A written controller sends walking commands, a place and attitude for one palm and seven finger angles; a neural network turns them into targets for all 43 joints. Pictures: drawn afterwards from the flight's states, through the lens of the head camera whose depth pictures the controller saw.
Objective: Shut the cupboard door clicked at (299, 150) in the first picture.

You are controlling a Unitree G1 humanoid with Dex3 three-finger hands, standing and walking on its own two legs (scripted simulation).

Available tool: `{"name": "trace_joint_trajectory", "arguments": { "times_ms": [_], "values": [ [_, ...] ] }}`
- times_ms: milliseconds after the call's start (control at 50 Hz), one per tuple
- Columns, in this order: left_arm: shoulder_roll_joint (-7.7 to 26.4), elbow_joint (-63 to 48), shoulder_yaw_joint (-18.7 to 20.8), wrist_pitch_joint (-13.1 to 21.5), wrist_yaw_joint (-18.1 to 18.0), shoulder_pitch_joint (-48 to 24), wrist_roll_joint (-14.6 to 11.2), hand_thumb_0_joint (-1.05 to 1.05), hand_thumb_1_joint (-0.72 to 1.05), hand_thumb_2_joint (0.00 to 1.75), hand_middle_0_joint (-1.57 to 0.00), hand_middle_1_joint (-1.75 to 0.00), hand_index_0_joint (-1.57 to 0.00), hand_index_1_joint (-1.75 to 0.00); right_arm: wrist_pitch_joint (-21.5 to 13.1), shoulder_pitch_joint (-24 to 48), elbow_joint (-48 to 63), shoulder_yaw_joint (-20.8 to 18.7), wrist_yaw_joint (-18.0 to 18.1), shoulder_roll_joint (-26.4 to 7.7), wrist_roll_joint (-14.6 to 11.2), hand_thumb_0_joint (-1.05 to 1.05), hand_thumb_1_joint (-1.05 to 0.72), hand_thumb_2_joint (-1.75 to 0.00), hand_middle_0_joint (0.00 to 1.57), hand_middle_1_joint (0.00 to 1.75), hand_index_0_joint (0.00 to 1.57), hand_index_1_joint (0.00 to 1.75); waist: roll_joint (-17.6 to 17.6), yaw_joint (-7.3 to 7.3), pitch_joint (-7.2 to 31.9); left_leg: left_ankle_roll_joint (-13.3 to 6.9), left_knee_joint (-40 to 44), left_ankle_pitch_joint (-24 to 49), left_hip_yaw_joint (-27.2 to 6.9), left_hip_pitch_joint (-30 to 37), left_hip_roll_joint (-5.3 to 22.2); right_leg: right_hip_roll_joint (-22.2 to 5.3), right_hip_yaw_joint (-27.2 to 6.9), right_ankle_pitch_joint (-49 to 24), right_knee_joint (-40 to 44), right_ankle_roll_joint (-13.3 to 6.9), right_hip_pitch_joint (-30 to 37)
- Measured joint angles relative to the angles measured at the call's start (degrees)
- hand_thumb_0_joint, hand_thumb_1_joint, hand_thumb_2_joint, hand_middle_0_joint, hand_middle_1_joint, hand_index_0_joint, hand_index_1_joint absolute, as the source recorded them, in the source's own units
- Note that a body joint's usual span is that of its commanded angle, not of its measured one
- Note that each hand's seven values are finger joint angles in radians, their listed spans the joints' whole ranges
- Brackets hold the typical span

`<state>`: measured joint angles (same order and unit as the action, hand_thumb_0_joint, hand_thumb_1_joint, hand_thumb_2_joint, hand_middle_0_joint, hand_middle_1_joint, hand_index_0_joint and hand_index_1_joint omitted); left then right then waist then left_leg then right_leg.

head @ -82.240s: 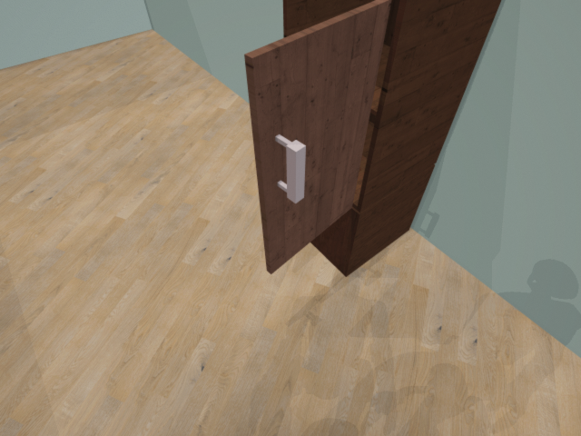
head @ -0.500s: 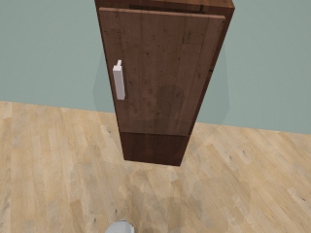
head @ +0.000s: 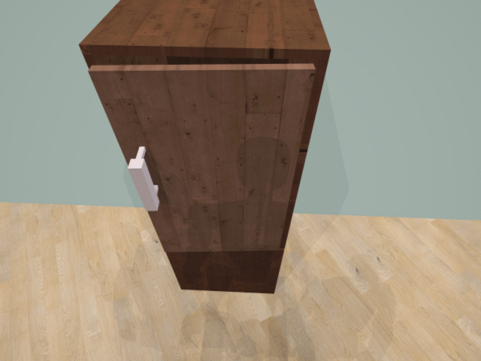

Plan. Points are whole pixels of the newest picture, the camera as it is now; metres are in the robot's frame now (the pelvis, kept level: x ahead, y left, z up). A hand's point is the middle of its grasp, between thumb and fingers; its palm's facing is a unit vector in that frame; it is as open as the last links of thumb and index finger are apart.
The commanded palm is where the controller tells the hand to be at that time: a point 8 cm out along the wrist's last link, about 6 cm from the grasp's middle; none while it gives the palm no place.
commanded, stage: come to a stop and stand still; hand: left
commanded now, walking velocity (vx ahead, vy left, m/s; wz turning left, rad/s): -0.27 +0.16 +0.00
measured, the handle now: (147, 179) +0.45 +0.21 +0.03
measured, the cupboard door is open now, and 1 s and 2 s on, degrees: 4 4 4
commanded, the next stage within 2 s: look again from close up in 1.70 s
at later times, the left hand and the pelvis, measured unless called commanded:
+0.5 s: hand out of the picture +0.00 +0.25 -0.18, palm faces +0.09 -0.97 -0.20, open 7.4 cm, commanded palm none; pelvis -0.03 +0.04 +0.01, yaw +1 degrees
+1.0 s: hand out of the picture -0.03 +0.15 -0.17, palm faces +0.04 -0.98 -0.18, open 7.3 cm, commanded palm none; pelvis -0.03 -0.02 +0.01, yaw +1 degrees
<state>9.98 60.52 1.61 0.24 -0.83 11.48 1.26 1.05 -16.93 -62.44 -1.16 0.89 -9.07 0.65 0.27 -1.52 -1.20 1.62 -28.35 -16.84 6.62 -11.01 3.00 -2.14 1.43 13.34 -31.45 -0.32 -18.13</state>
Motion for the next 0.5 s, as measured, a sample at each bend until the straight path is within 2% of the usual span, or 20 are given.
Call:
{"name": "trace_joint_trajectory", "arguments": {
  "times_ms": [80,160,200,240,280,300,320,340,380,440,500],
  "values": [
    [-0.66,-0.55,-0.08,0.0,-0.42,-1.74,-0.15,0.0,0.92,0.9,-0.2,-0.3,-0.2,-0.29,0.64,0.64,0.69,-0.44,0.08,-0.4,-0.15,0.01,-0.91,-0.9,0.2,0.3,0.2,0.3,-0.93,0.08,-1.02,0.3,-2.9,-1.82,-1.31,-1.12,0.4,0.52,1.0,0.21,0.75,-0.54,0.7],
    [-1.28,-1.92,0.61,-0.12,-1.26,-3.88,0.28,0.0,0.92,0.9,-0.2,-0.3,-0.2,-0.29,2.05,2.94,1.71,-1.23,0.55,-1.38,-0.38,0.01,-0.91,-0.9,0.2,0.3,0.2,0.3,-0.19,1.49,-3.28,0.88,-16.36,-12.45,-3.59,-6.34,-2.11,-0.4,1.17,-0.95,2.22,-0.5,1.17],
    [-1.01,-2.52,0.99,-0.55,-1.44,-4.43,0.52,0.0,0.92,0.9,-0.2,-0.3,-0.2,-0.29,2.47,4.46,2.56,-1.58,0.65,-1.9,-0.51,0.01,-0.91,-0.9,0.2,0.3,0.2,0.3,0.65,2.07,-4.26,1.05,-18.87,-13.7,-4.16,-7.99,-3.14,-1.09,0.98,-1.97,3.26,-0.08,1.44],
    [-0.3,-2.84,1.28,-1.13,-1.39,-4.43,0.62,0.0,0.91,0.9,-0.2,-0.3,-0.21,-0.29,2.42,5.73,3.67,-1.78,0.55,-2.31,-0.53,0.01,-0.91,-0.9,0.2,0.3,0.2,0.3,1.45,2.17,-4.55,1.19,-16.68,-10.97,-4.25,-8.31,-3.31,-1.65,0.91,-2.64,3.61,0.69,1.23],
    [0.65,-2.83,1.6,-1.75,-1.28,-3.94,0.59,0.0,0.91,0.9,-0.2,-0.3,-0.21,-0.3,1.83,6.45,4.78,-1.82,0.34,-2.56,-0.43,0.01,-0.91,-0.9,0.2,0.3,0.2,0.3,2.18,2.03,-4.3,1.12,-9.39,-4.04,-4.06,-6.34,-2.9,-1.98,0.71,-2.36,2.19,1.69,0.36],
    [0.92,-2.92,1.69,-2.17,-1.26,-3.39,0.44,0.0,0.91,0.9,-0.2,-0.3,-0.21,-0.3,1.29,6.21,5.5,-1.75,0.19,-2.95,-0.26,0.01,-0.91,-0.9,0.2,0.3,0.2,0.3,1.67,1.9,-3.69,0.73,-4.34,-0.06,-4.5,-4.72,-1.93,-1.55,0.97,-1.65,0.51,2.09,-0.54],
    [1.36,-2.73,1.81,-2.65,-1.25,-3.26,0.22,0.0,0.91,0.9,-0.2,-0.3,-0.2,-0.3,0.82,6.25,5.72,-1.8,0.25,-2.88,0.07,0.01,-0.91,-0.9,0.2,0.3,0.2,0.3,1.89,1.7,-3.48,-0.21,-3.88,1.36,-4.63,-4.89,-1.94,-1.57,0.83,1.25,-2.13,2.25,-1.62],
    [1.97,-2.51,1.95,-3.21,-1.31,-3.12,0.06,0.0,0.91,0.9,-0.2,-0.3,-0.2,-0.29,0.73,6.38,5.77,-1.62,0.39,-2.41,0.41,0.01,-0.91,-0.9,0.2,0.3,0.2,0.3,2.63,1.78,-3.48,-1.35,-4.8,1.23,-4.36,-5.14,-2.34,-1.19,-0.65,5.88,-5.13,1.97,-2.47],
    [2.86,-2.32,2.25,-3.84,-1.18,-2.09,0.03,0.0,0.91,0.9,-0.2,-0.3,-0.2,-0.29,0.74,6.21,5.88,-0.75,0.54,-1.51,0.95,0.01,-0.91,-0.9,0.2,0.3,0.2,0.3,3.4,2.23,-2.8,-2.89,-4.45,0.91,-3.85,-4.75,-2.46,0.24,-2.65,10.62,-11.3,1.32,-3.79],
    [3.69,-1.38,2.41,-3.98,-0.51,-0.49,0.14,0.0,0.91,0.9,-0.2,-0.3,-0.2,-0.29,0.29,5.7,5.66,0.38,0.97,-0.12,1.24,0.01,-0.91,-0.9,0.2,0.3,0.2,0.3,3.51,2.56,-1.58,-3.18,-0.56,2.96,-3.78,-3.41,-2.43,2.05,-4.0,9.68,-18.39,1.36,-4.28],
    [4.06,-0.46,2.39,-3.68,0.08,1.32,-0.01,0.0,0.91,0.9,-0.2,-0.3,-0.2,-0.29,-0.11,5.43,5.43,0.96,1.13,1.05,1.14,0.01,-0.91,-0.9,0.2,0.3,0.2,0.3,3.2,2.66,-0.8,-3.24,2.98,5.22,-3.72,-2.56,-2.3,2.58,-3.89,8.57,-20.02,1.9,-3.06]
  ]
}}
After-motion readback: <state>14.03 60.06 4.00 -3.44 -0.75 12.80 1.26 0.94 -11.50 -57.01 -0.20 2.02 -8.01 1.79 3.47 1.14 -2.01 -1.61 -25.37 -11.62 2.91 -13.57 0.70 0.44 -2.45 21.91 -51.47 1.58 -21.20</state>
